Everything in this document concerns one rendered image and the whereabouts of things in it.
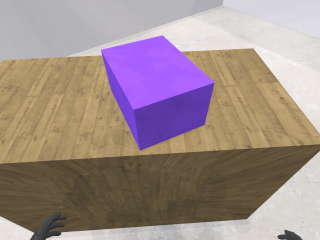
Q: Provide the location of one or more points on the left robot hand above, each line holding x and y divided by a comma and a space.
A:
42, 232

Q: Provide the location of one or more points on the pedestal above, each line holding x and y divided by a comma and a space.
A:
66, 147

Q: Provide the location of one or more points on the carton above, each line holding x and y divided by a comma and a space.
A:
160, 92

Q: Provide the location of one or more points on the right robot hand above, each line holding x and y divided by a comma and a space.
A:
289, 235

